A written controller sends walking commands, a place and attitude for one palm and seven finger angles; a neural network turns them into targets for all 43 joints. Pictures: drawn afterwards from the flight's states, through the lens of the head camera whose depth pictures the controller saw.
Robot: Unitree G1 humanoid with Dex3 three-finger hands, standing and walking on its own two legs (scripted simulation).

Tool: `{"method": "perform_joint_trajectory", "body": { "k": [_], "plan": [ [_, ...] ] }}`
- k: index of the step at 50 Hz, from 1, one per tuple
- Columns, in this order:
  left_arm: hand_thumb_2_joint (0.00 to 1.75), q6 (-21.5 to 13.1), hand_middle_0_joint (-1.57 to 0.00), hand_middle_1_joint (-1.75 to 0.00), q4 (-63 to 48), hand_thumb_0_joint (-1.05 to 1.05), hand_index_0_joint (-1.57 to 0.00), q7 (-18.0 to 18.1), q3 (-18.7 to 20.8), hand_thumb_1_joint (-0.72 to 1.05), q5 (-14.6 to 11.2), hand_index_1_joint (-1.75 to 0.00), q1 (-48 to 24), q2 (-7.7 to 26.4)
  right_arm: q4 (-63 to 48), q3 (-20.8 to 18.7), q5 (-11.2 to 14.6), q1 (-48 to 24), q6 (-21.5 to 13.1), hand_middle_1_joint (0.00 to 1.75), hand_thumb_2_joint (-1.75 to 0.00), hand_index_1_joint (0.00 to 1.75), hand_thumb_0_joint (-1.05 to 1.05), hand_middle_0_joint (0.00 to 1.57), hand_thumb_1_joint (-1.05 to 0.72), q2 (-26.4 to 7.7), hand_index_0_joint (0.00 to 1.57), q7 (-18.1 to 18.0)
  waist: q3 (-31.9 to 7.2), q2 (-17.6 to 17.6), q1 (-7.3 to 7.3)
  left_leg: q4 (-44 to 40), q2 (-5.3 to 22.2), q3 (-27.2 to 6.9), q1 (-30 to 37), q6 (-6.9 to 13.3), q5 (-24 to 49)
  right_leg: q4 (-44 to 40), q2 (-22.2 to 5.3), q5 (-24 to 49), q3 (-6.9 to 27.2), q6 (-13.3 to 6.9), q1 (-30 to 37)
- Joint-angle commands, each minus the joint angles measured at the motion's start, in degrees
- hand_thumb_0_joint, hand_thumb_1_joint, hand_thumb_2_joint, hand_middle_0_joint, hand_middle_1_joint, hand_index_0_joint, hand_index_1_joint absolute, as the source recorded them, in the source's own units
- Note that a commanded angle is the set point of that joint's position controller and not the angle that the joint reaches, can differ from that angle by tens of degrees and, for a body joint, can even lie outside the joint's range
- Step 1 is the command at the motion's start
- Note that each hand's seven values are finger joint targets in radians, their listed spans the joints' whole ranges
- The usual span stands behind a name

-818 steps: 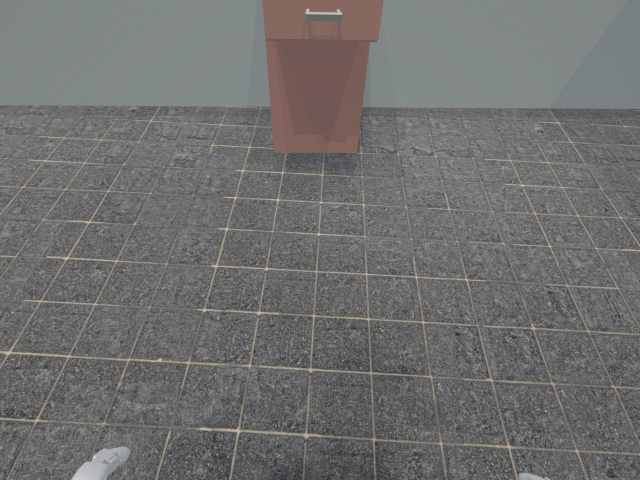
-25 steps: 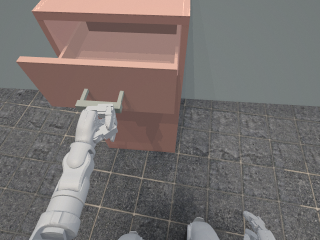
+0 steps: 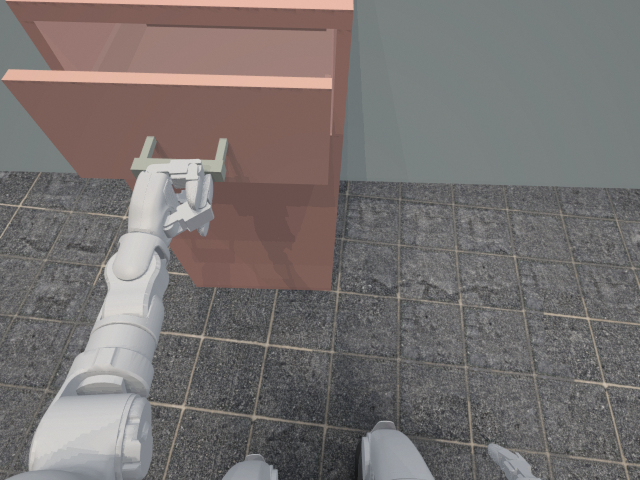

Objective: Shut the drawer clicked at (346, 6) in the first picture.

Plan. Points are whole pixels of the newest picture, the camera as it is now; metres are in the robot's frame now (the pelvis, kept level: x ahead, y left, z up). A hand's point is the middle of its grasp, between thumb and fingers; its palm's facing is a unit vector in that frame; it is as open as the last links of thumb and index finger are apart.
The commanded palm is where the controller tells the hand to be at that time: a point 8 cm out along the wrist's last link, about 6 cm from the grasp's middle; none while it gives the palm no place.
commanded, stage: push the drawer shut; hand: left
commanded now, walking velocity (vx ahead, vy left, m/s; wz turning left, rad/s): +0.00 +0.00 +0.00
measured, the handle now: (183, 157) +0.51 +0.17 +0.06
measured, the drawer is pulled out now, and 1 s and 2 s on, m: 0.11 0.00 0.00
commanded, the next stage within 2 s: pull the fist back off the drawer in 1.52 s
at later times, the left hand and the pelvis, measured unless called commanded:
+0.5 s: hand (215, 173) +0.49 +0.12 +0.06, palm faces -0.07 -1.00 -0.06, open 2.9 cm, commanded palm +0.48 +0.18 +0.07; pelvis -0.01 +0.01 -0.01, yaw +0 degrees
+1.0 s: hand (224, 137) +0.55 +0.12 +0.06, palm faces -0.06 -1.00 -0.06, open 3.1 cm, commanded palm +0.54 +0.17 +0.07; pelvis -0.01 +0.01 -0.02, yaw -1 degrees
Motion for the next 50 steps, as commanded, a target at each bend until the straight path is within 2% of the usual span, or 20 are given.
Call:
{"method": "perform_joint_trajectory", "body": {
  "k": [1, 3, 6, 8, 9, 11, 13, 17, 19, 22, 23, 27, 28, 31, 38, 41, 42, 45, 47, 50],
  "plan": [
    [0.90, -3.69, -1.40, -1.60, -8.04, 0.00, -1.40, 1.12, 4.86, 0.90, -1.71, -1.60, -30.56, 11.27, -4.61, -2.95, 0.12, 5.15, -1.73, 0.30, -0.90, 0.30, 0.00, 0.20, -0.90, -7.72, 0.20, -0.42, -22.55, -0.08, -2.64, -7.63, -1.76, 1.39, -2.95, 1.60, 9.66, -5.25, 2.20, 6.31, 2.46, -1.11, 21.81],
    [0.90, -4.37, -1.40, -1.60, -7.58, 0.00, -1.40, 0.96, 5.92, 0.90, -1.25, -1.60, -33.04, 12.97, -4.40, -3.12, -0.12, 6.35, -1.51, 0.30, -0.90, 0.30, 0.00, 0.20, -0.90, -8.14, 0.20, -0.29, -24.79, 0.03, -2.97, -7.15, -1.73, 1.16, -2.26, 1.74, 10.73, -4.41, 2.59, 7.26, 2.14, -1.12, 21.50],
    [0.90, -4.77, -1.40, -1.60, -5.37, 0.00, -1.40, 1.02, 5.46, 0.90, -0.90, -1.60, -34.51, 12.40, -4.33, -3.25, -0.32, 6.86, -1.29, 0.30, -0.90, 0.30, 0.00, 0.20, -0.90, -8.30, 0.20, -0.01, -25.65, 0.26, -3.14, -6.84, -1.67, 0.89, -2.86, 1.60, 10.69, -3.88, 2.52, 6.94, 1.89, -1.24, 20.50],
    [0.90, -5.02, -1.40, -1.60, -4.38, 0.00, -1.40, 1.21, 4.83, 0.90, -0.37, -1.60, -38.64, 12.36, -3.87, -3.22, -0.57, 7.91, -1.05, 0.30, -0.90, 0.30, 0.00, 0.20, -0.90, -8.58, 0.20, 0.13, -25.18, 0.53, -4.48, -6.58, -1.47, 0.41, -1.98, 1.72, 11.13, -3.40, 2.93, 6.90, 1.26, -1.21, 18.08],
    [0.90, -5.20, -1.40, -1.60, -4.23, 0.00, -1.40, 1.36, 4.96, 0.90, -0.27, -1.60, -38.53, 12.22, -3.89, -3.32, -0.69, 8.06, -0.98, 0.30, -0.90, 0.30, 0.00, 0.20, -0.90, -8.61, 0.20, 0.30, -26.05, 2.47, -3.95, -6.59, -1.53, 0.26, -1.51, 1.51, 11.39, -3.15, 2.85, 6.60, 1.18, -1.37, 17.62],
    [0.90, -5.46, -1.40, -1.60, -3.64, 0.00, -1.40, 1.70, 4.50, 0.90, -0.03, -1.60, -40.02, 11.37, -3.70, -3.43, -1.00, 8.62, -0.79, 0.30, -0.90, 0.30, 0.00, 0.20, -0.90, -8.71, 0.20, 0.53, -27.16, 1.88, -4.49, -6.17, -1.43, 0.12, -0.90, 1.51, 12.08, -2.99, 2.92, 6.93, 0.97, -1.33, 16.93],
    [0.90, -5.79, -1.40, -1.60, -2.62, 0.00, -1.40, 2.16, 6.25, 0.90, 0.52, -1.60, -40.78, 13.94, -3.70, -3.38, -1.22, 9.59, -0.37, 0.30, -0.90, 0.30, 0.00, 0.20, -0.90, -9.13, 0.20, 0.61, -27.78, 0.90, -4.62, -6.02, -1.37, -0.17, -1.31, 1.59, 12.67, -2.64, 3.13, 7.48, 0.90, -1.31, 17.18],
    [0.90, -5.88, -1.40, -1.60, 0.73, 0.00, -1.40, 2.87, 4.55, 0.90, 1.66, -1.60, -45.01, 12.71, -3.31, -3.13, -1.47, 9.97, 0.15, 0.30, -0.90, 0.30, 0.00, 0.20, -0.90, -9.29, 0.20, 0.81, -24.53, 2.17, -5.96, -6.13, -1.23, -0.82, -2.42, 1.64, 8.95, -2.78, 3.26, 3.08, 0.51, -1.52, 12.94],
    [0.90, -6.11, -1.40, -1.60, 0.78, 0.00, -1.40, 3.36, 4.13, 0.90, 2.12, -1.60, -47.37, 12.52, -3.10, -3.19, -1.66, 10.51, 0.33, 0.30, -0.90, 0.30, 0.00, 0.20, -0.90, -9.39, 0.20, 0.94, -25.08, 2.47, -6.56, -5.83, -1.27, -0.98, -2.17, 1.68, 8.82, -2.89, 3.27, 2.72, 0.56, -1.44, 12.24],
    [0.90, -6.24, -1.40, -1.60, 2.46, 0.00, -1.40, 4.06, 6.44, 0.90, 3.00, -1.60, -49.55, 15.95, -3.01, -3.04, -2.05, 11.65, 0.71, 0.30, -0.90, 0.30, 0.00, 0.20, -0.90, -9.82, 0.20, 0.92, -26.31, 1.94, -7.00, -5.34, -1.41, -1.07, -3.33, 1.92, 8.59, -2.65, 3.32, 2.79, 0.77, -1.39, 12.85],
    [0.90, -6.53, -1.40, -1.60, 1.45, 0.00, -1.40, 4.00, 5.98, 0.90, 3.35, -1.60, -50.94, 15.87, -3.05, -3.03, -2.21, 11.92, 0.80, 0.30, -0.90, 0.30, 0.00, 0.20, -0.90, -9.75, 0.20, 0.98, -28.28, 3.20, -7.14, -5.13, -1.42, -1.21, -2.15, 1.81, 9.83, -2.34, 3.34, 3.74, 0.80, -1.40, 13.02],
    [0.90, -6.29, -1.40, -1.60, 4.04, 0.00, -1.40, 4.22, 6.18, 0.90, 3.71, -1.60, -53.23, 16.33, -2.85, -2.80, -2.49, 12.69, 1.25, 0.30, -0.90, 0.30, 0.00, 0.20, -0.90, -9.82, 0.20, 1.02, -27.23, 2.89, -8.22, -4.56, -1.42, -1.14, -3.54, 2.05, 9.07, -2.45, 3.41, 3.32, 0.85, -1.35, 12.15],
    [0.90, -6.35, -1.40, -1.60, 4.31, 0.00, -1.40, 4.23, 6.83, 0.90, 4.11, -1.60, -53.52, 17.38, -2.84, -2.80, -2.61, 12.91, 1.39, 0.30, -0.90, 0.30, 0.00, 0.20, -0.90, -9.99, 0.20, 1.09, -27.93, 4.01, -7.91, -4.52, -1.35, -1.31, -3.15, 1.85, 9.26, -2.31, 3.43, 3.17, 0.81, -1.44, 11.85],
    [0.90, -6.16, -1.40, -1.60, 5.10, 0.00, -1.40, 4.50, 5.65, 0.90, 4.61, -1.60, -55.02, 16.01, -2.84, -2.81, -2.99, 13.53, 1.83, 0.30, -0.90, 0.30, 0.00, 0.20, -0.90, -9.98, 0.20, 1.33, -29.09, 4.12, -8.62, -3.85, -1.23, -1.60, -2.58, 1.86, 10.53, -2.01, 3.42, 3.81, 0.65, -1.42, 10.81],
    [0.90, -5.54, -1.40, -1.60, 6.75, 0.00, -1.40, 4.98, 9.34, 0.90, 5.47, -1.60, -57.70, 21.26, -2.89, -2.56, -3.47, 15.54, 3.21, 0.30, -0.90, 0.30, 0.00, 0.20, -0.90, -10.31, 0.20, 1.44, -31.55, 4.10, -9.31, -2.63, -1.47, -0.78, -5.15, 2.31, 12.34, -2.06, 3.54, 7.53, 1.49, -1.28, 14.44],
    [0.90, -5.25, -1.40, -1.60, 7.55, 0.00, -1.40, 4.72, 9.92, 0.90, 5.95, -1.60, -58.41, 22.63, -2.91, -2.48, -3.47, 15.82, 3.75, 0.30, -0.90, 0.30, 0.00, 0.20, -0.90, -10.24, 0.20, 1.47, -30.82, 4.65, -9.28, -2.28, -1.41, -0.51, -6.59, 2.37, 12.02, -2.13, 3.55, 7.64, 1.77, -1.35, 14.71],
    [0.90, -5.22, -1.40, -1.60, 7.77, 0.00, -1.40, 4.65, 8.89, 0.90, 5.96, -1.60, -59.37, 21.57, -3.07, -2.34, -3.54, 16.11, 3.83, 0.30, -0.90, 0.30, 0.00, 0.20, -0.90, -10.17, 0.20, 1.52, -30.51, 5.46, -9.95, -2.33, -1.37, -0.69, -5.69, 2.41, 12.44, -2.03, 3.69, 7.90, 1.53, -1.43, 13.61],
    [0.90, -4.55, -1.40, -1.60, 10.18, 0.00, -1.40, 4.77, 11.13, 0.90, 6.50, -1.60, -60.49, 24.95, -2.78, -2.24, -3.62, 16.76, 4.25, 0.30, -0.90, 0.30, 0.00, 0.20, -0.90, -10.67, 0.20, 1.39, -29.84, 3.34, -10.54, -1.69, -1.20, -0.67, -8.47, 2.67, 10.99, -2.26, 3.71, 6.56, 1.80, -1.20, 13.77],
    [0.90, -4.22, -1.40, -1.60, 10.50, 0.00, -1.40, 4.58, 9.86, 0.90, 6.66, -1.60, -62.07, 23.85, -2.95, -2.10, -3.71, 17.24, 4.42, 0.30, -0.90, 0.30, 0.00, 0.20, -0.90, -10.51, 0.20, 1.45, -29.90, 4.73, -11.43, -1.45, -1.21, -0.64, -8.06, 2.75, 11.42, -2.18, 3.77, 7.15, 1.79, -1.25, 13.05],
    [0.90, -4.05, -1.40, -1.60, 10.55, 0.00, -1.40, 4.47, 10.61, 0.90, 7.27, -1.60, -63.78, 25.42, -2.69, -2.14, -4.03, 18.03, 4.76, 0.30, -0.90, 0.30, 0.00, 0.20, -0.90, -10.75, 0.20, 1.58, -32.93, 6.87, -11.63, -0.54, -1.03, -1.00, -6.61, 2.56, 13.37, -1.64, 3.76, 8.02, 1.64, -1.29, 12.09]
  ]
}}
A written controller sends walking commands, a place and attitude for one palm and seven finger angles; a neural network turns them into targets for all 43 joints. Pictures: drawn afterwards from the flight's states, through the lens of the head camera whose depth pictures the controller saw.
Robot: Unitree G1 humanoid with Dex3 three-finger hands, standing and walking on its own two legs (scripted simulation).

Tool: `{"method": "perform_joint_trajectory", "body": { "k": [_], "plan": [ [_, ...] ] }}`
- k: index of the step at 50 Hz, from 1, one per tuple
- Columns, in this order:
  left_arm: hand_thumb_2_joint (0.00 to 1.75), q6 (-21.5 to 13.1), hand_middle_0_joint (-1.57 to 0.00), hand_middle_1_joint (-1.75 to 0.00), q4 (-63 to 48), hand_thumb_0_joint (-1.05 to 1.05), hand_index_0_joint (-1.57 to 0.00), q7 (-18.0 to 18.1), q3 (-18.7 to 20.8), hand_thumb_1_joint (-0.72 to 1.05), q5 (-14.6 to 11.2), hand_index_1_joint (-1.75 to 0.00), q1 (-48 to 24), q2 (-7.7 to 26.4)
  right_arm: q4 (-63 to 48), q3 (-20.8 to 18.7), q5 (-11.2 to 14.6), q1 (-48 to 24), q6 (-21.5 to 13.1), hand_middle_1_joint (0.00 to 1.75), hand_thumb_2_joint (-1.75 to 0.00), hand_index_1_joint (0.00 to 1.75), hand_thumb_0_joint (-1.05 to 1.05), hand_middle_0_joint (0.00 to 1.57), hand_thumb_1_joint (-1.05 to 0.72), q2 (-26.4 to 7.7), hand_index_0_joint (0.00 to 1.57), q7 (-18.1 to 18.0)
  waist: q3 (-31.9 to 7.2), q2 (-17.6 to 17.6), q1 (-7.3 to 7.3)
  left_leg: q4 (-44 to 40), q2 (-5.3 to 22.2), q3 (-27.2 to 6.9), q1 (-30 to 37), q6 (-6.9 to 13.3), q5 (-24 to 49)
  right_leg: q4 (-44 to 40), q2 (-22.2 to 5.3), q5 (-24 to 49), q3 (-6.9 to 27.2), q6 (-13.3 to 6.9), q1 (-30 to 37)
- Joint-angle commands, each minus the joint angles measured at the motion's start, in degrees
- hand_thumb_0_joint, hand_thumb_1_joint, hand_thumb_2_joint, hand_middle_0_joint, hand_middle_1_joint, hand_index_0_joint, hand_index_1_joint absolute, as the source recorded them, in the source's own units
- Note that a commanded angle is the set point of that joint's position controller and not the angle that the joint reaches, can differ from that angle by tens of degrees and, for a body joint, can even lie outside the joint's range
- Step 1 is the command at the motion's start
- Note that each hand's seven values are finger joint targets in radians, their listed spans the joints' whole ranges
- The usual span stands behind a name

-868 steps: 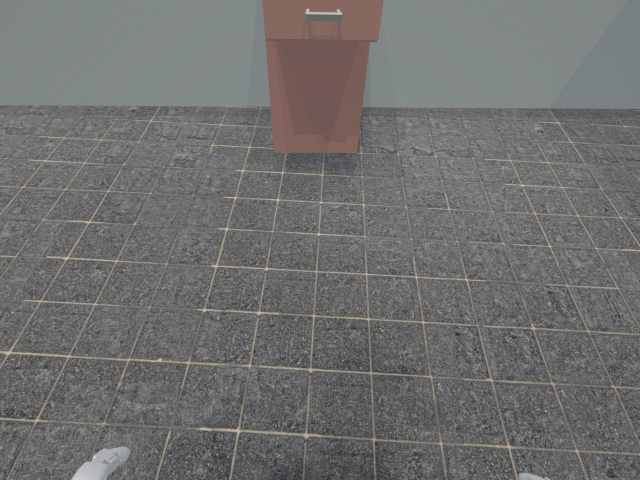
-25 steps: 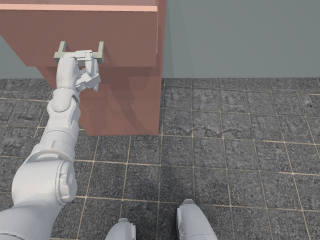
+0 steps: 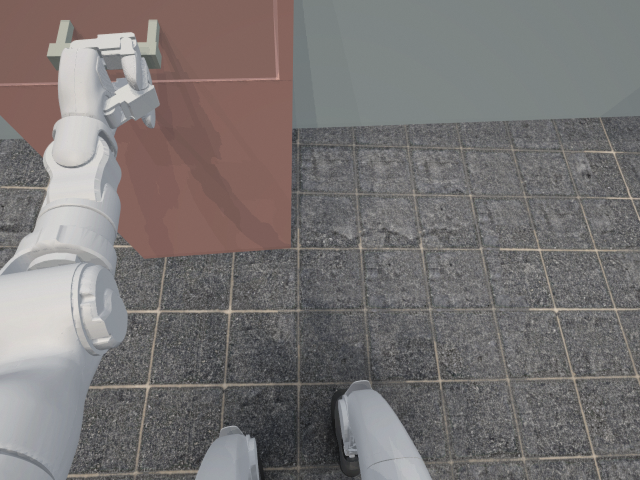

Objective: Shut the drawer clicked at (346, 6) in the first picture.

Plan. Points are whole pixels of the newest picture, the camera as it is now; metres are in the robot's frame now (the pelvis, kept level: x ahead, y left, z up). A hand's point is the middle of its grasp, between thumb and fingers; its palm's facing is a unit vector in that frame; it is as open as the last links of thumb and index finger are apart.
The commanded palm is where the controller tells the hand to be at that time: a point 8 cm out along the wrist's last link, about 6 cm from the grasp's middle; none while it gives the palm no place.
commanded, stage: push the drawer shut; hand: left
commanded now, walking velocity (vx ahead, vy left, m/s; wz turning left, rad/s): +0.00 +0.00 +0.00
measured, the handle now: (108, 43) +0.64 +0.16 +0.08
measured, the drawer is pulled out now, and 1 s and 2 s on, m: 0.00 0.00 0.00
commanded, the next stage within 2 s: pull the fist back off the drawer in 0.52 s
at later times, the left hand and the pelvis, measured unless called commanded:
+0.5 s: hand (129, 83) +0.57 +0.13 +0.09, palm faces -0.08 -1.00 -0.06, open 3.3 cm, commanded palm +0.61 +0.16 +0.09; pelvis -0.02 +0.01 -0.01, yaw +0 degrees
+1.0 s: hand (128, 83) +0.57 +0.14 +0.08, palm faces -0.06 -1.00 -0.06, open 3.3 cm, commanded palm +0.57 +0.16 +0.09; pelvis -0.01 +0.02 -0.01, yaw +1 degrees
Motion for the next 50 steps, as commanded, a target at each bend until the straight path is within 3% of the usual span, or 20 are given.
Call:
{"method": "perform_joint_trajectory", "body": {
  "k": [1, 2, 3, 4, 10, 13, 20, 27, 30, 33, 36, 37, 38, 39, 41, 43, 47, 50],
  "plan": [
    [0.90, -3.20, -1.40, -1.60, -12.95, 0.00, -1.40, 1.11, 2.44, 0.90, -0.63, -1.60, -35.25, 14.84, -1.64, -3.41, -0.02, 12.23, -0.35, 0.30, -0.90, 0.30, 0.00, 0.20, -0.90, -9.67, 0.20, -0.64, -31.81, 5.28, -3.88, -7.07, -1.66, -0.13, 6.20, 2.13, 14.13, -4.96, 3.13, 6.94, 2.14, -1.50, 24.75],
    [0.90, -3.26, -1.40, -1.60, -12.96, 0.00, -1.40, 1.15, 3.15, 0.90, -0.54, -1.60, -36.24, 16.28, -1.74, -3.22, -0.15, 12.78, -0.21, 0.30, -0.90, 0.30, 0.00, 0.20, -0.90, -9.87, 0.20, -0.74, -31.73, 4.80, -4.07, -7.15, -1.58, -0.72, 6.45, 2.14, 14.86, -4.50, 3.31, 7.54, 1.78, -1.66, 24.67],
    [0.90, -3.14, -1.40, -1.60, -13.50, 0.00, -1.40, 0.80, 1.65, 0.90, -0.52, -1.60, -37.66, 14.53, -1.75, -3.33, -0.08, 12.75, -0.14, 0.30, -0.90, 0.30, 0.00, 0.20, -0.90, -9.73, 0.20, -0.69, -32.46, 5.16, -4.86, -6.95, -1.55, -0.58, 6.91, 2.18, 14.65, -4.78, 3.31, 7.44, 1.98, -1.38, 24.27],
    [0.90, -3.12, -1.40, -1.60, -13.77, 0.00, -1.40, 0.89, 2.89, 0.90, -0.66, -1.60, -38.52, 15.87, -1.60, -3.52, -0.09, 12.87, -0.06, 0.30, -0.90, 0.30, 0.00, 0.20, -0.90, -9.84, 0.20, -0.78, -32.59, 4.64, -4.81, -6.64, -1.48, -0.54, 6.18, 2.23, 14.39, -4.81, 3.25, 7.27, 1.98, -1.34, 24.46],
    [0.90, -2.06, -1.40, -1.60, -12.18, 0.00, -1.40, 1.00, 0.60, 0.90, -0.50, -1.60, -42.87, 15.11, -0.87, -2.94, -0.18, 13.12, -0.11, 0.30, -0.90, 0.30, 0.00, 0.20, -0.90, -10.14, 0.20, -0.86, -30.72, 7.72, -6.73, -6.60, -1.29, -1.40, 6.35, 2.16, 11.77, -5.30, 3.42, 2.87, 1.53, -1.38, 19.98],
    [0.90, -1.89, -1.40, -1.60, -12.27, 0.00, -1.40, 0.90, 0.11, 0.90, -0.46, -1.60, -44.65, 15.31, -0.84, -2.63, -0.34, 13.44, -0.44, 0.30, -0.90, 0.30, 0.00, 0.20, -0.90, -10.46, 0.20, -0.96, -31.79, 9.90, -7.07, -6.70, -1.24, -2.05, 8.04, 1.92, 11.17, -4.95, 3.55, 1.62, 1.00, -1.50, 17.85],
    [0.90, -0.59, -1.40, -1.60, -10.26, 0.00, -1.40, 1.10, 0.21, 0.90, -0.99, -1.60, -47.15, 16.51, -0.34, -1.99, -0.35, 13.37, -1.43, 0.30, -0.90, 0.30, 0.00, 0.20, -0.90, -11.21, 0.20, -1.34, -30.35, 10.00, -8.07, -6.55, -0.89, -2.58, 6.01, 2.01, 7.50, -4.74, 3.61, -1.78, 0.64, -1.32, 14.89],
    [0.90, 0.13, -1.40, -1.60, -11.03, 0.00, -1.40, 1.92, -1.68, 0.90, -1.40, -1.60, -50.18, 13.37, 0.32, -1.85, -0.70, 14.09, -2.69, 0.30, -0.90, 0.30, 0.00, 0.20, -0.90, -11.68, 0.20, -1.57, -30.79, 13.02, -9.27, -7.01, -0.29, -4.39, 10.23, 1.35, 7.82, -3.71, 3.70, -1.80, -0.75, -1.35, 9.36],
    [0.90, 0.91, -1.40, -1.60, -9.30, 0.00, -1.40, 2.43, -2.30, 0.90, -1.18, -1.60, -49.89, 12.04, 0.87, -1.77, -0.84, 14.33, -2.94, 0.30, -0.90, 0.30, 0.00, 0.20, -0.90, -11.79, 0.20, -1.45, -29.63, 10.66, -9.68, -6.92, -0.26, -4.32, 8.68, 1.48, 6.30, -4.07, 3.74, -2.55, -0.61, -1.10, 9.16],
    [0.90, 0.83, -1.40, -1.60, -9.62, 0.00, -1.40, 2.46, -1.98, 0.90, -0.52, -1.60, -50.39, 13.41, 0.76, -1.65, -1.02, 14.84, -2.99, 0.30, -0.90, 0.30, 0.00, 0.20, -0.90, -11.91, 0.20, -1.34, -30.51, 11.99, -9.21, -7.01, -0.47, -4.44, 8.89, 1.23, 6.04, -3.62, 3.74, -2.65, -0.79, -1.38, 9.15],
    [0.90, 0.98, -1.40, -1.60, -9.04, 0.00, -1.40, 2.74, -2.75, 0.90, -0.40, -1.60, -50.21, 11.51, 0.82, -1.82, -1.26, 14.98, -2.98, 0.30, -0.90, 0.30, 0.00, 0.20, -0.90, -11.65, 0.20, -1.03, -29.35, 11.48, -9.52, -6.82, -0.49, -4.66, 8.69, 1.22, 6.14, -3.64, 3.65, -2.36, -0.90, -1.36, 8.82],
    [0.90, 0.62, -1.40, -1.60, -9.81, 0.00, -1.40, 2.72, -2.21, 0.90, -0.32, -1.60, -50.28, 12.47, 0.51, -1.86, -1.42, 15.37, -2.93, 0.30, -0.90, 0.30, 0.00, 0.20, -0.90, -11.73, 0.20, -1.00, -30.14, 11.98, -9.10, -6.71, -0.55, -4.87, 9.85, 1.02, 7.48, -3.21, 3.72, -1.59, -1.11, -1.60, 9.00],
    [0.90, 0.65, -1.40, -1.60, -10.04, 0.00, -1.40, 2.50, -3.12, 0.90, -0.10, -1.60, -50.49, 11.33, 0.49, -1.91, -1.45, 15.34, -2.84, 0.30, -0.90, 0.30, 0.00, 0.20, -0.90, -11.54, 0.20, -0.74, -30.85, 13.24, -9.13, -6.61, -0.64, -4.68, 10.54, 0.82, 7.81, -3.34, 3.76, -1.42, -1.00, -1.65, 8.76],
    [0.90, 0.62, -1.40, -1.60, -9.27, 0.00, -1.40, 2.59, -2.31, 0.90, 0.05, -1.60, -50.05, 12.26, 0.52, -1.97, -1.58, 15.59, -2.59, 0.30, -0.90, 0.30, 0.00, 0.20, -0.90, -11.61, 0.20, -0.65, -30.14, 11.35, -8.88, -6.52, -0.62, -5.00, 9.69, 0.73, 8.09, -3.15, 3.72, -1.16, -1.21, -1.70, 9.15],
    [0.90, 0.95, -1.40, -1.60, -8.20, 0.00, -1.40, 2.63, -3.04, 0.90, 0.13, -1.60, -49.05, 10.67, 0.43, -2.01, -1.58, 15.31, -2.28, 0.30, -0.90, 0.30, 0.00, 0.20, -0.90, -11.39, 0.20, -0.44, -28.57, 11.14, -9.21, -6.29, -0.73, -4.47, 8.64, 1.03, 7.23, -3.42, 3.72, -1.47, -0.99, -1.66, 8.82],
    [0.90, 0.34, -1.40, -1.60, -10.22, 0.00, -1.40, 2.48, -2.23, 0.90, 0.47, -1.60, -49.23, 12.48, -0.17, -2.02, -1.67, 15.64, -1.93, 0.30, -0.90, 0.30, 0.00, 0.20, -0.90, -11.37, 0.20, -0.27, -30.24, 12.00, -8.44, -6.27, -0.88, -4.61, 9.61, 0.80, 8.57, -3.07, 3.75, -0.74, -1.03, -1.87, 9.87],
    [0.90, -0.12, -1.40, -1.60, -10.68, 0.00, -1.40, 2.32, -3.02, 0.90, 0.46, -1.60, -46.66, 10.04, -0.82, -2.45, -2.01, 16.02, -1.31, 0.30, -0.90, 0.30, 0.00, 0.20, -0.90, -10.90, 0.20, 0.41, -32.03, 12.97, -7.64, -5.66, -0.87, -4.83, 12.95, 0.20, 13.20, -2.63, 3.90, 2.03, -1.36, -2.14, 10.15],
    [0.90, 0.39, -1.40, -1.60, -10.19, 0.00, -1.40, 2.05, -3.35, 0.90, 0.16, -1.60, -43.90, 9.14, -1.00, -2.51, -1.72, 15.22, -0.52, 0.30, -0.90, 0.30, 0.00, 0.20, -0.90, -10.80, 0.20, 0.79, -29.22, 11.03, -6.85, -6.36, -0.96, -4.24, 10.77, 0.50, 10.54, -3.38, 3.81, 0.65, -1.16, -2.02, 11.20]
  ]
}}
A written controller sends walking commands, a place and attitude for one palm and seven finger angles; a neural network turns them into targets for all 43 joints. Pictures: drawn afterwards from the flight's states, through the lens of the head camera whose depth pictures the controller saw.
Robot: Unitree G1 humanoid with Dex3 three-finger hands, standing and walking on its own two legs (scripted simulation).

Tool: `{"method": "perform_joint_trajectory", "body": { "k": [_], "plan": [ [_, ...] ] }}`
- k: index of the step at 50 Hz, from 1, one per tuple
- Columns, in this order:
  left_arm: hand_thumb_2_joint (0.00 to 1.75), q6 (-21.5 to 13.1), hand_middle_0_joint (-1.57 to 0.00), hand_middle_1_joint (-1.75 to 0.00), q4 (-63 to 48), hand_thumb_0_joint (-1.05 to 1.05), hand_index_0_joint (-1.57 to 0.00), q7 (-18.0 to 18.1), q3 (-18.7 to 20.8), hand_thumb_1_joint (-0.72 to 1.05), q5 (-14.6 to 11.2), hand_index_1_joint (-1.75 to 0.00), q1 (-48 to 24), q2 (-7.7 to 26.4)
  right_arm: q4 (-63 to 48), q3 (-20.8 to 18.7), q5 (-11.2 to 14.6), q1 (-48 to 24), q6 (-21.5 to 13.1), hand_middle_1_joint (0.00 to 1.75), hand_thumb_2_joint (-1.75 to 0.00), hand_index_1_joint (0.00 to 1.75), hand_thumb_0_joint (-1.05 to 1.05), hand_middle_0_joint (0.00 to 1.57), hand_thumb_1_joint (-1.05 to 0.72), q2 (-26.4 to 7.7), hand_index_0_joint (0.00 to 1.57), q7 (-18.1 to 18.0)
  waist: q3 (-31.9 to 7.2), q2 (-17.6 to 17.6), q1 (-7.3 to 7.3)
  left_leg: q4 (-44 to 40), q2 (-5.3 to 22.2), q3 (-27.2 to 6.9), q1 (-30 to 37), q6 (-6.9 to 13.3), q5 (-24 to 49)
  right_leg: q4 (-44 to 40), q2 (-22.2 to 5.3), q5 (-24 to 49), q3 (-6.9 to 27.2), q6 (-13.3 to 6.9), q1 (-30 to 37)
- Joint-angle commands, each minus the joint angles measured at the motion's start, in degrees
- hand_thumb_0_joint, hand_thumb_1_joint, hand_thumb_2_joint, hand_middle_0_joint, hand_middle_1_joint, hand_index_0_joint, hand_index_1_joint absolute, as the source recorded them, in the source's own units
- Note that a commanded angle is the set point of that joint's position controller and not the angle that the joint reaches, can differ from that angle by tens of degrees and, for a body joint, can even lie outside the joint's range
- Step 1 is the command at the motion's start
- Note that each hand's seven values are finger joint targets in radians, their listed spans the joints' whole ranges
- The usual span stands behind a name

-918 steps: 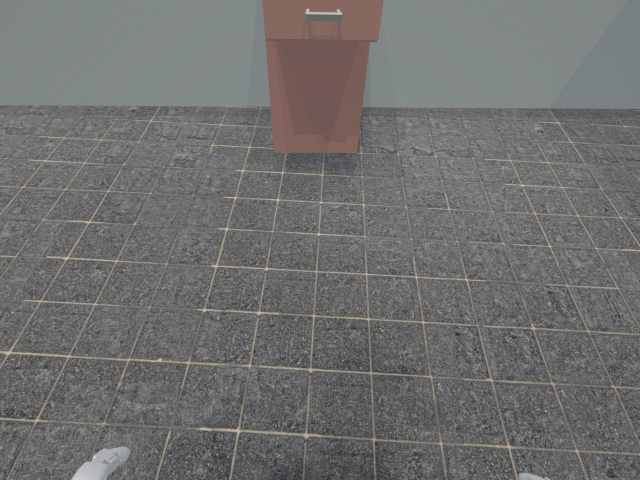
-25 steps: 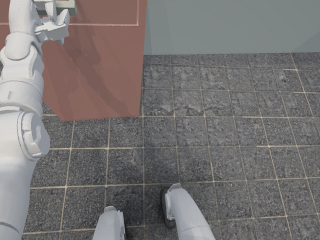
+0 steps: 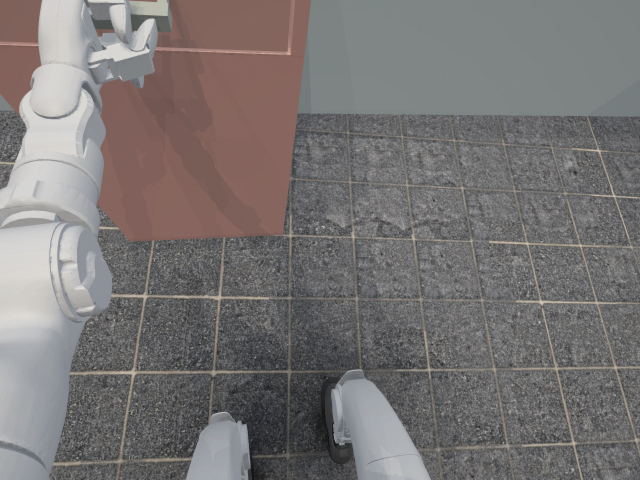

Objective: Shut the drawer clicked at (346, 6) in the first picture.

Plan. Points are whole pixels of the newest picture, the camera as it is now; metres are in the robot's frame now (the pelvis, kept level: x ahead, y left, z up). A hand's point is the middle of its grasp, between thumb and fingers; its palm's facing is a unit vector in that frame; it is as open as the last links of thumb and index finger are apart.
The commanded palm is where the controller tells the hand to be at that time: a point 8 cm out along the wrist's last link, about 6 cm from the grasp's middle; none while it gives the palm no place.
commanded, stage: pull the fist back off the drawer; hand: left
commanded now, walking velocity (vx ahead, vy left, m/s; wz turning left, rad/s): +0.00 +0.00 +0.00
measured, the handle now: (115, 0) +0.65 +0.13 +0.10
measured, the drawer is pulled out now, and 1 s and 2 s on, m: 0.00 0.00 0.00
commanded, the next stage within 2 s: draw the hand back to the body in 0.32 s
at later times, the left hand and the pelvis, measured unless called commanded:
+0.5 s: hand (150, 54) +0.57 +0.10 +0.10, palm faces -0.07 -1.00 -0.04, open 3.0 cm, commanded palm +0.52 +0.16 +0.12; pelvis +0.03 -0.01 +0.02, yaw -3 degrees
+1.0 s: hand (30, 161) +0.40 +0.16 +0.18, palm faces -0.02 -0.99 -0.15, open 3.2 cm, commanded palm +0.36 +0.21 +0.18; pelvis +0.06 +0.00 +0.07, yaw -1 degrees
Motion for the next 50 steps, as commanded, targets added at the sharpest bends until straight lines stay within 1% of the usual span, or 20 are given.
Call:
{"method": "perform_joint_trajectory", "body": {
  "k": [1, 3, 6, 11, 12, 14, 16, 21, 24, 27, 30, 31, 34, 36, 37, 40, 43, 46, 47, 50],
  "plan": [
    [0.90, -3.58, -1.40, -1.60, -16.62, 0.00, -1.40, 1.88, 1.34, 0.90, -1.10, -1.60, -34.02, 6.27, -1.71, -4.35, 0.43, 12.51, 0.32, 0.30, -0.90, 0.30, 0.00, 0.20, -0.90, -11.32, 0.20, -0.33, -29.51, 10.60, -4.49, -11.76, -0.07, -1.98, 18.65, -0.14, 12.01, -5.30, 4.55, 0.81, 0.46, -2.96, 17.90],
    [0.90, -4.23, -1.40, -1.60, -18.59, 0.00, -1.40, 1.44, 1.29, 0.90, -1.32, -1.60, -31.43, 5.80, -2.28, -4.52, 0.47, 12.53, 0.61, 0.30, -0.90, 0.30, 0.00, 0.20, -0.90, -10.98, 0.20, -0.05, -32.20, 12.74, -3.07, -11.89, -0.15, -1.69, 21.40, -0.68, 15.58, -5.07, 4.66, 3.04, 0.30, -3.28, 19.44],
    [0.90, -4.35, -1.40, -1.60, -18.69, 0.00, -1.40, 1.18, 2.47, 0.90, -2.28, -1.60, -25.72, 5.77, -3.12, -4.74, 0.98, 11.56, 1.37, 0.30, -0.90, 0.30, 0.00, 0.20, -0.90, -10.73, 0.20, 0.06, -30.08, 8.43, -1.97, -12.60, -0.09, -0.45, 19.24, 0.02, 15.15, -6.28, 4.82, 3.44, 0.82, -3.05, 23.22],
    [0.90, -5.38, -1.40, -1.60, -22.59, 0.00, -1.40, 0.83, 4.80, 0.90, -3.07, -1.60, -18.17, 7.12, -4.81, -5.15, 1.72, 10.43, 2.24, 0.30, -0.90, 0.30, 0.00, 0.20, -0.90, -10.14, 0.20, 0.07, -30.99, 5.76, 0.90, -13.88, -0.46, 1.48, 17.86, 0.58, 16.72, -6.93, 4.85, 7.45, 1.79, -3.13, 30.65],
    [0.90, -5.91, -1.40, -1.60, -23.65, 0.00, -1.40, 0.80, 4.88, 0.90, -3.15, -1.60, -17.73, 7.48, -5.14, -5.12, 1.78, 10.34, 2.36, 0.30, -0.90, 0.30, 0.00, 0.20, -0.90, -10.04, 0.20, -0.06, -31.54, 6.81, 1.07, -13.95, -0.46, 1.57, 19.05, 0.51, 18.30, -6.60, 4.93, 9.18, 1.75, -3.25, 31.02],
    [0.90, -5.74, -1.40, -1.60, -21.75, 0.00, -1.40, 0.82, 4.79, 0.90, -3.30, -1.60, -16.39, 6.81, -4.86, -5.21, 2.12, 9.89, 2.58, 0.30, -0.90, 0.30, 0.00, 0.20, -0.90, -9.79, 0.20, -0.11, -28.48, 3.19, 0.68, -13.97, -0.49, 2.35, 15.86, 0.90, 16.62, -7.35, 4.84, 9.18, 2.28, -2.87, 32.32],
    [0.90, -6.13, -1.40, -1.60, -22.56, 0.00, -1.40, 0.89, 7.57, 0.90, -3.29, -1.60, -15.16, 10.01, -5.16, -5.42, 2.37, 9.89, 2.74, 0.30, -0.90, 0.30, 0.00, 0.20, -0.90, -9.90, 0.20, -0.35, -28.73, 1.58, 1.50, -14.14, -0.72, 3.17, 13.69, 1.19, 15.81, -7.53, 4.81, 10.20, 3.13, -2.84, 35.73],
    [0.90, -7.07, -1.40, -1.60, -24.15, 0.00, -1.40, 0.00, 7.29, 0.90, -3.40, -1.60, -11.31, 8.75, -5.94, -5.73, 2.73, 9.19, 2.98, 0.30, -0.90, 0.30, 0.00, 0.20, -0.90, -9.33, 0.20, -0.66, -30.82, 3.48, 2.91, -14.47, -0.90, 3.72, 16.05, 0.84, 19.97, -6.63, 4.66, 15.02, 3.22, -2.99, 37.54],
    [0.90, -7.54, -1.40, -1.60, -32.55, 0.00, -1.40, -1.06, 10.13, 0.90, -5.05, -1.60, -1.13, 10.81, -8.44, -6.45, 3.16, 8.60, 3.37, 0.30, -0.90, 0.30, 0.00, 0.20, -0.90, -9.32, 0.20, -0.53, -38.98, 5.49, 7.53, -15.98, -0.82, 4.00, 22.41, 0.32, 28.21, -6.19, 4.72, 22.38, 3.18, -3.46, 43.84],
    [0.90, -5.36, -1.40, -1.60, -40.83, 0.00, -1.40, -2.37, 8.57, 0.90, -7.38, -1.60, 9.68, 8.41, -10.65, -6.81, 4.33, 7.04, 3.24, 0.30, -0.90, 0.30, 0.00, 0.20, -0.90, -8.29, 0.20, -0.40, -39.85, 3.99, 9.98, -18.58, -0.54, 4.54, 21.32, 1.02, 32.20, -6.87, 4.08, 29.56, 4.17, -4.07, 50.95],
    [0.90, -2.40, -1.40, -1.60, -49.90, 0.00, -1.40, -4.02, 6.29, 0.90, -10.09, -1.60, 20.18, 3.89, -11.87, -7.46, 5.64, 4.46, 2.57, 0.30, -0.90, 0.30, 0.00, 0.20, -0.90, -7.78, 0.20, -0.15, -36.59, 1.93, 11.45, -21.51, 0.01, 5.64, 22.24, 1.44, 33.02, -9.45, 3.85, 32.66, 4.43, -4.08, 55.26],
    [0.90, -1.44, -1.40, -1.60, -52.03, 0.00, -1.40, -4.59, 5.02, 0.90, -11.08, -1.60, 23.25, 1.76, -12.06, -7.63, 6.03, 3.70, 2.26, 0.30, -0.90, 0.30, 0.00, 0.20, -0.90, -7.77, 0.20, -0.19, -34.98, -0.81, 11.23, -22.40, 0.15, 5.71, 22.60, 1.55, 32.22, -10.35, 3.91, 32.35, 4.08, -3.83, 55.86],
    [0.90, 1.00, -1.40, -1.60, -55.91, 0.00, -1.40, -5.86, 2.48, 0.90, -13.49, -1.60, 29.29, -2.41, -11.60, -7.68, 6.87, 1.57, 1.04, 0.30, -0.90, 0.30, 0.00, 0.20, -0.90, -7.92, 0.20, -0.71, -28.00, -1.63, 10.79, -24.82, 0.51, 5.93, 26.83, 1.07, 31.14, -13.22, 4.32, 29.04, 2.72, -3.08, 53.86],
    [0.90, 2.16, -1.40, -1.60, -58.31, 0.00, -1.40, -6.46, -0.76, 0.90, -14.19, -1.60, 31.99, -5.92, -11.39, -7.38, 7.28, -0.56, 0.21, 0.30, -0.90, 0.30, 0.00, 0.20, -0.90, -7.81, 0.20, -1.14, -22.60, -0.75, 10.26, -26.37, 0.67, 5.57, 30.12, 0.53, 29.70, -15.00, 4.58, 24.56, 1.39, -2.71, 50.70],
    [0.90, 2.14, -1.40, -1.60, -62.00, 0.00, -1.40, -6.62, -2.32, 0.90, -14.19, -1.60, 30.68, -6.82, -11.72, -7.24, 7.46, -1.73, -0.44, 0.30, -0.90, 0.30, 0.00, 0.20, -0.90, -7.57, 0.20, -1.48, -21.25, 3.02, 10.17, -26.76, 0.51, 5.57, 32.83, 0.41, 30.42, -15.70, 4.48, 23.36, 1.41, -2.84, 49.38],
    [0.90, 3.01, -1.40, -1.60, -64.59, 0.00, -1.40, -6.26, -2.91, 0.90, -14.49, -1.60, 35.13, -7.44, -11.07, -6.92, 7.40, -3.49, -2.03, 0.30, -0.90, 0.30, 0.00, 0.20, -0.90, -7.13, 0.20, -2.11, -17.87, 0.66, 10.56, -28.30, 0.79, 4.48, 35.46, -0.08, 30.42, -16.88, 4.37, 21.45, 0.42, -2.68, 49.20],
    [0.90, 3.45, -1.40, -1.60, -68.84, 0.00, -1.40, -6.34, -1.61, 0.90, -14.45, -1.60, 38.24, -5.29, -11.82, -6.06, 7.52, -6.94, -3.54, 0.30, -0.90, 0.30, 0.00, 0.20, -0.90, -6.59, 0.20, -2.68, -15.91, 3.98, 12.28, -29.89, 0.39, 3.91, 37.15, -0.48, 29.25, -17.31, 3.91, 20.00, 0.58, -3.13, 50.87],
    [0.90, 4.18, -1.40, -1.60, -74.06, 0.00, -1.40, -6.77, -1.50, 0.90, -14.98, -1.60, 40.71, -5.22, -12.83, -5.62, 7.63, -9.96, -5.21, 0.30, -0.90, 0.30, 0.00, 0.20, -0.90, -6.22, 0.20, -3.21, -15.38, 2.38, 13.31, -31.41, 0.36, 3.33, 39.25, -0.71, 28.48, -18.21, 3.68, 18.86, 0.33, -3.18, 52.72],
    [0.90, 4.69, -1.40, -1.60, -80.99, 0.00, -1.40, -0.19, -3.86, 0.90, -8.44, -1.60, 43.17, -1.22, -12.69, -6.49, 7.04, -13.12, -4.56, 0.30, -0.90, 0.30, 0.00, 0.20, -0.90, -5.88, 0.20, -4.11, -14.76, 0.59, 15.12, -33.33, -0.51, 3.58, 42.08, 0.48, 28.64, -21.17, 2.87, 15.56, 1.49, -3.18, 53.60],
    [0.90, 7.59, -1.40, -1.60, -84.77, 0.00, -1.40, 5.94, -7.22, 0.90, -6.70, -1.60, 53.89, -7.40, -13.09, -5.53, 6.71, -15.49, -5.05, 0.30, -0.90, 0.30, 0.00, 0.20, -0.90, -4.57, 0.20, -4.93, -8.77, 0.20, 15.49, -36.68, 0.37, 3.19, 43.22, 0.08, 26.79, -24.03, 2.67, 12.64, 0.90, -3.01, 54.61]
  ]
}}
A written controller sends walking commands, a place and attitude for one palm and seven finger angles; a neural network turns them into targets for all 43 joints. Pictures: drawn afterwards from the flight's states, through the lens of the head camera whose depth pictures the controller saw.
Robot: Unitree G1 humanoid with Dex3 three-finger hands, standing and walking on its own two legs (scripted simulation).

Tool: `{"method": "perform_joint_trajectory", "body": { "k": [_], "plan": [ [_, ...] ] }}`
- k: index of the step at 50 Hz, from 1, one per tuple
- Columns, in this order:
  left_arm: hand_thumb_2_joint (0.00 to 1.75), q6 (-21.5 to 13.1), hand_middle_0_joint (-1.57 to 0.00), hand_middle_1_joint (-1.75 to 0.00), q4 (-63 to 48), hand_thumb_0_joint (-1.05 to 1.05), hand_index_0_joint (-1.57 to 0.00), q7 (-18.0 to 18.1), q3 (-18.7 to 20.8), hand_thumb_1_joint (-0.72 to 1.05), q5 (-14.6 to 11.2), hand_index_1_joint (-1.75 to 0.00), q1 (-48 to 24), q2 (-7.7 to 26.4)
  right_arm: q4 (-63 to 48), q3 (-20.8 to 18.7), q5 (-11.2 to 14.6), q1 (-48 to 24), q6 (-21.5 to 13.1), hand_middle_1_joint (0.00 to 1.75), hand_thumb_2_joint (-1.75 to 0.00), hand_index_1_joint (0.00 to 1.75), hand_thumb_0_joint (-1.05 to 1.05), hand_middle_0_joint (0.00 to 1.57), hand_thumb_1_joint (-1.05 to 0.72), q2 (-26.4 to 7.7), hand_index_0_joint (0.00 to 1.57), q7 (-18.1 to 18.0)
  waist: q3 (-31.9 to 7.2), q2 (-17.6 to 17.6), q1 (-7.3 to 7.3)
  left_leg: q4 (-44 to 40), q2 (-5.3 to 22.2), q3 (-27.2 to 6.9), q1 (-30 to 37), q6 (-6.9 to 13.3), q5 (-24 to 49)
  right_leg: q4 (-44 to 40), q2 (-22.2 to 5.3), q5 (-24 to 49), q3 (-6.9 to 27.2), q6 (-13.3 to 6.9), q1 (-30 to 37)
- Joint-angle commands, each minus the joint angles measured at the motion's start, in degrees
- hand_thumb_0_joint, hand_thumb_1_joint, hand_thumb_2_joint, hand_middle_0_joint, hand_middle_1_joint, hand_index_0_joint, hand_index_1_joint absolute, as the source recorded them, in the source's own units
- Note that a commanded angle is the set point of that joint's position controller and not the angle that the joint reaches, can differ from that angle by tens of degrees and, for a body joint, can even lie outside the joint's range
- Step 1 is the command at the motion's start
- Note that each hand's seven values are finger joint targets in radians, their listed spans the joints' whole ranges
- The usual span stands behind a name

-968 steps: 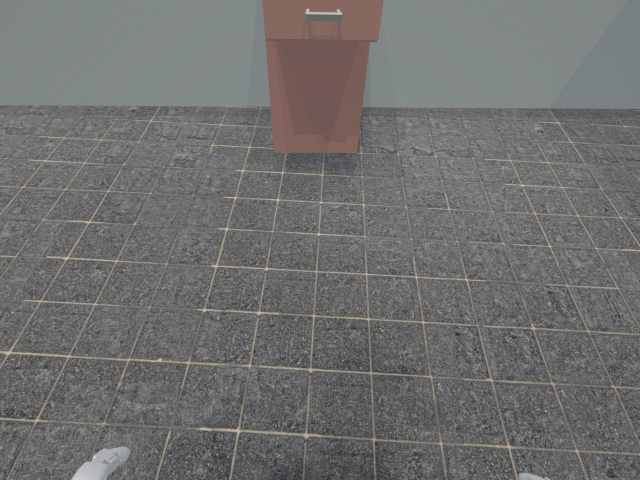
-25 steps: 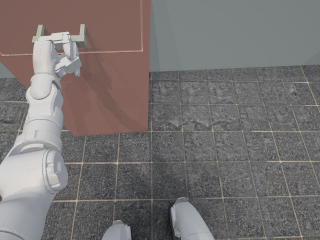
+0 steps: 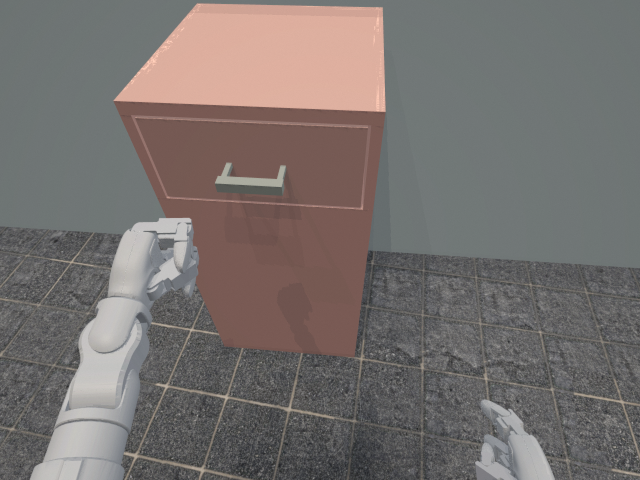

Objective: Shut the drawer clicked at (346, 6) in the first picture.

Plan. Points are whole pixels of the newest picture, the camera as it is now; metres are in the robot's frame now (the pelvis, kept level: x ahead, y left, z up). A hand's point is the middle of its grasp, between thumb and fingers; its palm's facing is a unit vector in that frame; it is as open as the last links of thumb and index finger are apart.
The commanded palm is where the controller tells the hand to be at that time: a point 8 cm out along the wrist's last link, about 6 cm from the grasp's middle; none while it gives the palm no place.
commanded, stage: draw the hand back to the body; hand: left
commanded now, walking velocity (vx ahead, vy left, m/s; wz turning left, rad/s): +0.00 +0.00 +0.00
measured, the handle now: (252, 177) +0.59 +0.15 +0.03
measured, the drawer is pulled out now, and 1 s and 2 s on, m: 0.00 0.00 0.00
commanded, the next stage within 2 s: step back with the hand held close in 0.80 s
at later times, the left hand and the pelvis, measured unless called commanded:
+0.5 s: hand (84, 323) +0.23 +0.22 +0.17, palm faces +0.33 -0.87 -0.37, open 3.2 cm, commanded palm +0.17 +0.27 +0.18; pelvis +0.01 +0.00 +0.02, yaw +0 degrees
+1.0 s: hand (30, 352) +0.19 +0.24 +0.19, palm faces +0.41 -0.80 -0.43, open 3.2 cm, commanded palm +0.13 +0.27 +0.20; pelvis +0.00 +0.00 +0.02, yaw -1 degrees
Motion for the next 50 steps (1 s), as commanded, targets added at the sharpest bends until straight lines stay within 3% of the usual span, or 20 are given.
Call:
{"method": "perform_joint_trajectory", "body": {
  "k": [1, 4, 7, 10, 11, 13, 19, 22, 31, 34, 37, 41, 43, 46, 47, 48, 50],
  "plan": [
    [0.90, -1.07, -1.40, -1.60, -22.36, 0.00, -1.40, 7.93, 1.60, 0.90, 3.15, -1.60, -7.51, 8.35, -6.91, -1.95, -0.08, -3.77, -2.72, 0.30, -0.90, 0.30, 0.00, 0.20, -0.90, -5.28, 0.20, -1.78, -8.15, -1.17, 1.02, -11.62, 0.26, -0.04, 1.73, 0.19, 23.07, -6.51, 1.82, 12.67, -1.40, -3.43, 18.18],
    [0.90, 0.43, -1.40, -1.60, -23.84, 0.00, -1.40, 9.74, 2.97, 0.90, 4.09, -1.60, -4.57, 9.01, -6.11, -1.48, -0.24, -5.16, -1.98, 0.30, -0.90, 0.30, 0.00, 0.20, -0.90, -4.86, 0.20, -2.59, -5.01, -2.96, 1.22, -13.97, 0.03, 0.55, 2.51, 0.49, 19.91, -8.84, 2.04, 12.06, -1.07, -3.39, 20.63],
    [0.90, 0.88, -1.40, -1.60, -28.46, 0.00, -1.40, 10.75, 3.21, 0.90, 4.78, -1.60, -2.81, 9.45, -5.71, -1.15, -0.63, -6.20, -2.24, 0.30, -0.90, 0.30, 0.00, 0.20, -0.90, -4.55, 0.20, -3.21, -4.51, -0.40, 1.60, -15.94, -0.13, 0.88, 5.22, 0.56, 19.16, -11.10, 2.01, 11.21, -0.89, -3.49, 22.67],
    [0.90, 1.05, -1.40, -1.60, -33.58, 0.00, -1.40, 11.57, 4.07, 0.90, 5.20, -1.60, 2.10, 9.63, -5.51, -0.77, -1.06, -6.88, -3.18, 0.30, -0.90, 0.30, 0.00, 0.20, -0.90, -3.90, 0.20, -3.37, -5.35, 1.77, 2.52, -17.29, -0.14, 0.87, 7.94, 0.34, 23.32, -11.85, 1.97, 14.29, -1.17, -3.61, 25.70],
    [0.90, 0.92, -1.40, -1.60, -35.90, 0.00, -1.40, 11.82, 4.90, 0.90, 5.29, -1.60, 3.64, 10.19, -5.37, -0.89, -1.28, -6.71, -3.59, 0.30, -0.90, 0.30, 0.00, 0.20, -0.90, -3.80, 0.20, -3.35, -7.10, 1.15, 2.66, -17.30, -0.11, 0.98, 9.43, 0.30, 25.44, -12.00, 2.01, 16.02, -1.25, -3.50, 26.96],
    [0.90, 1.04, -1.40, -1.60, -38.74, 0.00, -1.40, 12.08, 5.64, 0.90, 5.31, -1.60, 7.94, 10.58, -5.14, -0.82, -1.70, -7.01, -4.32, 0.30, -0.90, 0.30, 0.00, 0.20, -0.90, -3.88, 0.20, -3.24, -6.38, 0.28, 3.09, -17.72, 0.17, 0.69, 10.13, 0.29, 28.45, -12.47, 2.09, 17.98, -1.27, -3.36, 28.28],
    [0.90, 1.58, -1.40, -1.60, -43.60, 0.00, -1.40, 12.59, 8.03, 0.90, 5.68, -1.60, 18.06, 10.47, -3.93, -1.19, -2.15, -7.59, -5.57, 0.30, -0.90, 0.30, 0.00, 0.20, -0.90, -3.83, 0.20, -2.84, -0.96, -0.06, 3.52, -18.76, 0.51, 0.99, 10.58, 0.15, 28.68, -13.96, 2.32, 17.18, -1.35, -3.15, 27.79],
    [0.90, 1.41, -1.40, -1.60, -45.61, 0.00, -1.40, 12.80, 11.08, 0.90, 5.56, -1.60, 24.37, 11.87, -3.62, -1.70, -2.42, -7.67, -6.07, 0.30, -0.90, 0.30, 0.00, 0.20, -0.90, -3.94, 0.20, -2.68, -0.04, -1.51, 4.22, -18.90, 0.56, 0.92, 10.07, 0.39, 27.48, -14.59, 2.29, 16.55, -1.00, -3.25, 28.40],
    [0.90, -0.04, -1.40, -1.60, -56.03, 0.00, -1.40, 13.77, 17.23, 0.90, 5.75, -1.60, 34.95, 14.81, -4.21, -2.38, -2.38, -6.85, -8.38, 0.30, -0.90, 0.30, 0.00, 0.20, -0.90, -3.67, 0.20, -3.11, -0.29, 1.62, 5.28, -18.23, 1.13, 1.18, 10.97, 0.12, 28.72, -13.89, 2.17, 16.96, -0.38, -3.02, 28.25],
    [0.90, 0.45, -1.40, -1.60, -52.63, 0.00, -1.40, 13.47, 13.96, 0.90, 6.05, -1.60, 32.42, 11.66, -3.14, -2.35, -2.41, -6.43, -8.80, 0.30, -0.90, 0.30, 0.00, 0.20, -0.90, -3.85, 0.20, -3.29, 5.74, 0.18, 3.96, -18.76, 1.11, 1.29, 10.05, 0.57, 23.35, -15.20, 2.19, 12.34, -0.57, -2.98, 24.14],
    [0.90, 0.57, -1.40, -1.60, -50.84, 0.00, -1.40, 13.75, 13.70, 0.90, 6.25, -1.60, 30.65, 11.52, -2.60, -2.54, -2.37, -6.28, -9.09, 0.30, -0.90, 0.30, 0.00, 0.20, -0.90, -4.25, 0.20, -3.81, 7.27, -1.51, 3.81, -18.91, 0.99, 1.13, 9.77, 1.08, 19.86, -16.08, 2.16, 9.00, -0.30, -3.11, 23.02],
    [0.90, 0.04, -1.40, -1.60, -52.62, 0.00, -1.40, 14.25, 15.14, 0.90, 6.46, -1.60, 30.72, 12.87, -2.74, -2.48, -2.67, -6.20, -9.60, 0.30, -0.90, 0.30, 0.00, 0.20, -0.90, -3.97, 0.20, -3.90, 2.82, -0.23, 4.64, -18.87, 0.70, 1.11, 10.60, 1.03, 20.69, -15.16, 1.82, 10.15, -0.08, -3.17, 25.87],
    [0.90, -0.04, -1.40, -1.60, -53.31, 0.00, -1.40, 14.29, 15.23, 0.90, 6.45, -1.60, 31.22, 12.92, -2.81, -2.14, -2.77, -6.41, -9.91, 0.30, -0.90, 0.30, 0.00, 0.20, -0.90, -3.70, 0.20, -3.84, 2.30, 2.57, 5.00, -19.15, 0.67, 0.98, 10.27, 0.66, 21.64, -14.73, 1.77, 11.18, 0.06, -3.30, 26.93],
    [0.90, -0.28, -1.40, -1.60, -54.72, 0.00, -1.40, 14.49, 15.76, 0.90, 6.59, -1.60, 31.75, 13.57, -2.82, -2.05, -2.96, -6.51, -10.55, 0.30, -0.90, 0.30, 0.00, 0.20, -0.90, -3.60, 0.20, -3.62, 1.39, 2.80, 5.23, -18.96, 0.68, 0.78, 10.42, 0.31, 24.44, -14.44, 1.87, 13.78, -0.04, -3.35, 28.03],
    [0.90, -3.97, -1.40, -1.60, -56.32, 0.00, -1.40, 15.11, 24.98, 0.90, 6.46, -1.60, 21.42, 21.11, -5.36, -0.85, -2.35, -6.49, -8.94, 0.30, -0.90, 0.30, 0.00, 0.20, -0.90, -3.84, 0.20, -3.57, 8.56, 5.72, 2.04, -19.16, 0.93, 1.19, 5.84, 1.16, 16.35, -16.19, 0.03, 14.19, 6.65, -3.78, 21.92],
    [0.90, -4.49, -1.40, -1.60, -50.90, 0.00, -1.40, 14.73, 21.51, 0.90, 6.48, -1.60, 29.38, 16.09, -3.87, -1.81, -2.76, -6.61, -7.84, 0.30, -0.90, 0.30, 0.00, 0.20, -0.90, -3.80, 0.20, -3.70, 8.08, -1.67, 1.58, -17.77, 1.01, 0.20, 4.28, 1.50, 13.95, -17.52, -1.15, 12.56, 6.54, -4.01, 20.01],
    [0.90, -3.84, -1.40, -1.60, -49.58, 0.00, -1.40, 14.06, 17.95, 0.90, 6.74, -1.60, 35.29, 12.31, -4.41, -2.65, -2.69, -6.45, -6.37, 0.30, -0.90, 0.30, 0.00, 0.20, -0.90, -4.52, 0.20, -3.14, 5.87, -4.99, 1.04, -16.12, 0.87, 0.55, 7.02, 1.61, 16.49, -18.58, -2.00, 13.56, 7.50, -4.14, 18.21]
  ]
}}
